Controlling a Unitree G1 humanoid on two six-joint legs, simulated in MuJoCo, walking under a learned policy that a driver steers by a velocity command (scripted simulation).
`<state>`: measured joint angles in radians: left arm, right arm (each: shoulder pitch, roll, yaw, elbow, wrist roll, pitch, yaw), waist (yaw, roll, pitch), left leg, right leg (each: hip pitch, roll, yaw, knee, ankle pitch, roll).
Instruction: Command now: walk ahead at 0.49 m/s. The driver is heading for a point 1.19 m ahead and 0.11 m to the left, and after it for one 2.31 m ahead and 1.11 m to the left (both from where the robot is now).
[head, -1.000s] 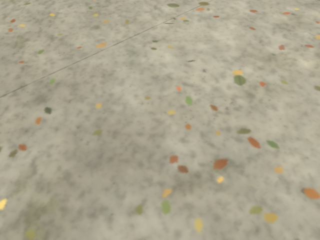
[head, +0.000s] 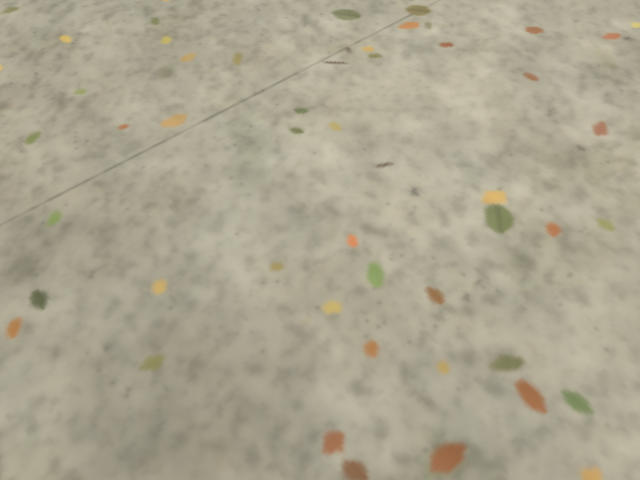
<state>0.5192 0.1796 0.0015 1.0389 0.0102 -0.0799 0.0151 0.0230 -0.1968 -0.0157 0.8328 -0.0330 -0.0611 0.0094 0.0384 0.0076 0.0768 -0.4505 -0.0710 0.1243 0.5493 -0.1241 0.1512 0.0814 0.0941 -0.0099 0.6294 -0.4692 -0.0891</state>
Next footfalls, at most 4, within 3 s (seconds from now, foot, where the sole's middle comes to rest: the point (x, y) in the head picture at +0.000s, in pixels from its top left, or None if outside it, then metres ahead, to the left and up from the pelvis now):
0.54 right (410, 472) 0.46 -0.12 -0.75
1.12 left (326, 344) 0.74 0.05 -0.75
1.66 right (343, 222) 1.09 0.02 -0.75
2.20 left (263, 207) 1.14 0.24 -0.75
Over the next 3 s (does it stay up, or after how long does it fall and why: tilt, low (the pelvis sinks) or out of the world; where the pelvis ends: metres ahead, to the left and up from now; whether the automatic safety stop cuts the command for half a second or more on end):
stays up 1.12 0.09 0.03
